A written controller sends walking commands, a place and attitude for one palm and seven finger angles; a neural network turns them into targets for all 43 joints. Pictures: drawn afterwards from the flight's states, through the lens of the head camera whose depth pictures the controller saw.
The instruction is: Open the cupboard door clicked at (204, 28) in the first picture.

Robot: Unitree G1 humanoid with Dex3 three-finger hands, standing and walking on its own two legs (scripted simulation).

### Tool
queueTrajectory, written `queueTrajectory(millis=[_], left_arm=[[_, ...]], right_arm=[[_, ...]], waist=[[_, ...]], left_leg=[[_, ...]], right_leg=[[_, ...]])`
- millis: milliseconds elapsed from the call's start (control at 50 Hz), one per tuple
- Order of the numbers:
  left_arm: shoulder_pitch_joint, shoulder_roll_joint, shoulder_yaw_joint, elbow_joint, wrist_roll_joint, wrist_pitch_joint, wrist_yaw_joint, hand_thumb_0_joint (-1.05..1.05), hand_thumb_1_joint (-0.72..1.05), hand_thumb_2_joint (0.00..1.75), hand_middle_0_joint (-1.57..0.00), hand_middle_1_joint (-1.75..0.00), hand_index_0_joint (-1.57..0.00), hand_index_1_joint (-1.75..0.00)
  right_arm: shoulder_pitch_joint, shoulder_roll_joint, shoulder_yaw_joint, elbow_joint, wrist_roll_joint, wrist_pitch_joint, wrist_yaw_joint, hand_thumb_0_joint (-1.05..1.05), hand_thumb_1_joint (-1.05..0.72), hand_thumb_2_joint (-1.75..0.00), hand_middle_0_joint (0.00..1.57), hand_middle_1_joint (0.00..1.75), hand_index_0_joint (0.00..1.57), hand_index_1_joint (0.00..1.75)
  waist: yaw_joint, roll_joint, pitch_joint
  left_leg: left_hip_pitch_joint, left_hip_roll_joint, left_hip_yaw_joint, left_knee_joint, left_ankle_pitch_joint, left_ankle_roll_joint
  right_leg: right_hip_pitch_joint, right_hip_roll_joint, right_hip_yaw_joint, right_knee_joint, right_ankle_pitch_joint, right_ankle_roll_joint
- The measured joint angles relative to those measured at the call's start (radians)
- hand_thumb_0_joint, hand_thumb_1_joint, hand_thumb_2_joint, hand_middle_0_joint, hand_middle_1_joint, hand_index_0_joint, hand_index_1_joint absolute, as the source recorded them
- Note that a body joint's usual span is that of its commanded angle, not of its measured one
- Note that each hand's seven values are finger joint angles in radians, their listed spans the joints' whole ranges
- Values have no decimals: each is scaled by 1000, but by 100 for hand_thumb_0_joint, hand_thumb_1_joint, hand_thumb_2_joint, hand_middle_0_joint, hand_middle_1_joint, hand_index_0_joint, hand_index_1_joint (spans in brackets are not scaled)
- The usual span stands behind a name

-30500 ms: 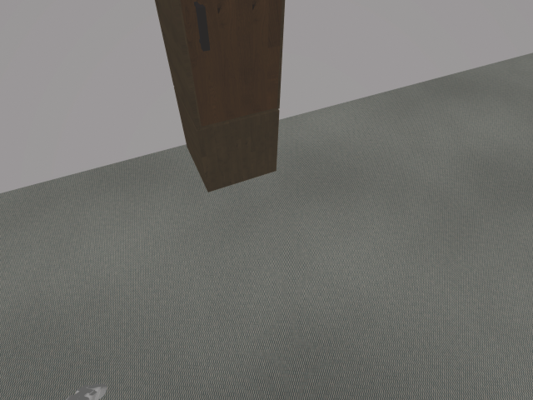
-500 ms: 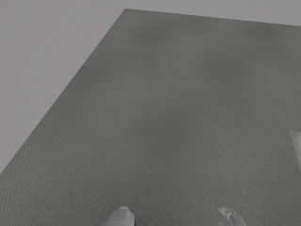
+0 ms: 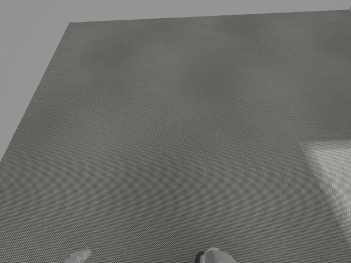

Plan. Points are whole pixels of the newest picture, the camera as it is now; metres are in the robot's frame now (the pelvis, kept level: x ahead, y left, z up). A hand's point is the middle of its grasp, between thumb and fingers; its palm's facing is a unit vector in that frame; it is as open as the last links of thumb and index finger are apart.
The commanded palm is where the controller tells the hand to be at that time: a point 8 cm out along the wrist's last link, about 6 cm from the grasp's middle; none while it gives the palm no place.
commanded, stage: turn to face it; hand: left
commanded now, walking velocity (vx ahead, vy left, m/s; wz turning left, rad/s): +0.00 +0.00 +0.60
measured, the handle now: out of the picture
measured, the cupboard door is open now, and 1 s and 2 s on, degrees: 48 48 48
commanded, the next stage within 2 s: none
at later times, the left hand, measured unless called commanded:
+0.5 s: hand (111, 240) +0.20 +0.19 -0.18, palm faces +0.25 -0.95 -0.20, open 7.2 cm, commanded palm none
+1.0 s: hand (128, 249) +0.17 +0.13 -0.14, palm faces +0.52 -0.81 -0.28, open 7.3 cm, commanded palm none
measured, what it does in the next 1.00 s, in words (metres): walks ahead, turning left: right foot, then left foot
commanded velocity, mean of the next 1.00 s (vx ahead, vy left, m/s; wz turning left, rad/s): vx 0.00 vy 0.00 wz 0.60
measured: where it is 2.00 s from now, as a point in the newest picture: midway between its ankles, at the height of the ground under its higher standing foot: (199, 243)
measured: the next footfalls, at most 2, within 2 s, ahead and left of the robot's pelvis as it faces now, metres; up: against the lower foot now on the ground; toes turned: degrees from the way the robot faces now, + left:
right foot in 0.02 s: +0.14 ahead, -0.10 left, +0.00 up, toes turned -7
left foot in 0.46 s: +0.22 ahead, +0.11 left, +0.00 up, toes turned +22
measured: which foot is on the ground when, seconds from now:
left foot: down 0.00-0.02, up 0.04-0.44, down 0.46-0.80, up 0.82-1.00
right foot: up 0.00-0.00, down 0.02-0.46, up 0.48-0.78, down 0.80-1.00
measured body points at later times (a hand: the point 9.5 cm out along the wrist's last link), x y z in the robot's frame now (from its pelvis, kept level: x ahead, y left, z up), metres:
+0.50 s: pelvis +0.16 -0.01 -0.01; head +0.19 +0.01 +0.44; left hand +0.19 +0.24 -0.16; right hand +0.28 -0.25 -0.15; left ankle +0.18 +0.10 -0.73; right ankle +0.10 -0.10 -0.70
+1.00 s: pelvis +0.22 -0.07 +0.01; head +0.28 -0.06 +0.46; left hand +0.15 +0.17 -0.12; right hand +0.45 -0.24 -0.14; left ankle +0.14 +0.04 -0.66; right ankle +0.25 -0.18 -0.72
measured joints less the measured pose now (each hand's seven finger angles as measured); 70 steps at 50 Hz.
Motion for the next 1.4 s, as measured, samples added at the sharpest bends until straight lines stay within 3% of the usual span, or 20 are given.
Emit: queueTrajectory(millis=[20,80,140,280,420,460,520,580,680,780,800,860,900,940,1080,1140,1180,1260,1320,1400], left_arm=[[-9,7,-2,-5,1,-17,3,1,93,89,-19,-30,-20,-30],[-32,-11,-14,-9,-13,-46,23,0,93,89,-19,-30,-20,-30],[-20,-50,-36,-3,-18,-45,40,0,92,89,-19,-30,-20,-30],[-1,-101,-31,-15,-25,-46,62,-4,97,89,-20,-30,-20,-30],[19,-84,-22,-30,-12,-21,58,-3,96,89,-20,-30,-20,-30],[46,-74,-20,-32,-15,-7,53,-3,95,89,-20,-30,-20,-30],[46,-43,-15,-32,-18,37,53,-2,93,89,-20,-30,-20,-30],[27,-26,-4,-37,-13,57,53,-1,93,89,-20,-30,-20,-30],[11,-16,-1,-75,-15,56,48,0,92,89,-19,-30,-20,-30],[20,-12,-8,-108,-16,42,44,0,91,89,-19,-30,-20,-30],[30,-8,-10,-117,-12,32,45,0,91,89,-19,-30,-20,-30],[44,-32,-24,-116,-4,21,54,0,91,89,-19,-30,-20,-30],[64,-46,-33,-112,-5,22,58,0,91,89,-20,-30,-20,-30],[82,-55,-37,-104,-4,25,59,0,91,89,-20,-30,-20,-30],[123,-59,-39,-88,0,17,52,0,91,89,-20,-30,-20,-30],[147,-45,-30,-80,-7,19,45,0,91,89,-20,-30,-20,-30],[138,-22,-22,-69,-12,41,43,0,91,89,-20,-30,-20,-30],[103,0,-7,-52,-12,74,50,0,91,89,-20,-30,-20,-30],[79,2,-1,-68,-13,73,44,0,91,89,-20,-30,-20,-30],[49,-2,-2,-99,-15,62,40,0,91,89,-19,-30,-20,-30]], right_arm=[[13,8,4,11,7,6,3,0,-92,-90,19,30,19,30],[-18,24,5,31,27,34,2,0,-91,-90,19,30,19,30],[-72,38,2,17,27,47,-3,0,-91,-90,19,30,19,30],[-191,77,1,-63,16,65,6,0,-91,-90,19,30,19,30],[-263,19,-19,-117,9,84,24,2,-94,-90,19,30,19,30],[-269,-4,-22,-154,4,73,29,1,-93,-90,19,30,19,30],[-291,-17,-24,-190,1,53,19,1,-92,-90,19,30,19,30],[-290,-25,-23,-204,2,50,7,0,-92,-90,19,30,19,30],[-292,-34,-23,-203,1,59,9,0,-91,-90,20,30,20,30],[-296,-39,-37,-209,5,86,22,0,-90,-90,20,30,20,30],[-294,-38,-41,-212,10,92,25,0,-90,-90,20,30,20,30],[-317,-60,-59,-201,13,113,29,0,-90,-90,20,30,20,30],[-334,-69,-64,-197,13,121,33,0,-90,-90,20,30,20,30],[-347,-68,-64,-199,15,123,38,0,-90,-90,20,30,19,30],[-389,-52,-44,-213,21,114,47,0,-91,-90,19,30,19,30],[-401,-52,-33,-235,18,97,49,0,-90,-90,19,30,19,30],[-409,-42,-33,-245,15,78,46,0,-90,-90,19,30,19,30],[-389,-28,-24,-250,12,67,25,0,-90,-90,20,30,20,30],[-370,-25,-22,-240,8,72,20,0,-90,-90,20,30,20,30],[-344,-26,-26,-224,4,83,24,0,-90,-90,20,30,20,30]], waist=[[-1,-6,2],[-14,1,25],[-23,4,12],[-20,-6,-31],[7,-34,-16],[7,-34,-19],[-2,-48,-11],[7,-38,-10],[26,1,-6],[23,35,-14],[26,27,-24],[30,43,-8],[29,38,-1],[25,21,2],[51,-40,23],[59,-48,19],[57,-67,26],[61,-58,20],[59,-35,15],[45,-1,12]], left_leg=[[-29,17,-5,102,-28,2],[-228,8,-147,581,-95,31],[-391,-7,-201,737,-15,43],[-556,-6,-186,536,115,26],[-482,-38,-120,303,118,43],[-425,-52,-126,199,236,75],[-463,-79,-143,265,161,121],[-457,-94,-173,223,162,109],[-422,-98,-233,122,218,92],[-435,-96,-311,137,214,48],[-452,-104,-317,171,186,46],[-535,-121,-317,464,-21,37],[-573,-117,-287,640,-20,26],[-574,-105,-256,685,-5,15],[-426,-91,-179,348,0,20],[-334,-97,-158,145,145,57],[-357,-110,-172,179,133,97],[-353,-109,-213,164,122,87],[-332,-107,-244,115,152,77],[-333,-103,-293,103,163,56]], right_leg=[[26,6,-3,-21,41,-9],[56,14,-22,44,-59,-18],[142,20,-46,-44,-71,-1],[279,23,-134,-187,-80,-8],[317,-19,-209,-72,-212,23],[287,-44,-219,41,-275,42],[131,-36,-67,379,-410,97],[15,-12,45,548,-351,120],[-7,-11,111,388,-289,135],[110,9,100,56,-195,129],[137,1,98,-18,-167,110],[153,-14,53,13,-171,73],[184,-30,26,-12,-169,68],[214,-46,-1,-45,-161,67],[257,-96,-104,-54,-185,74],[226,-116,-142,43,-238,90],[146,-113,-77,237,-335,120],[11,-57,47,483,-338,144],[-16,-43,83,443,-286,148],[31,-20,95,242,-256,141]])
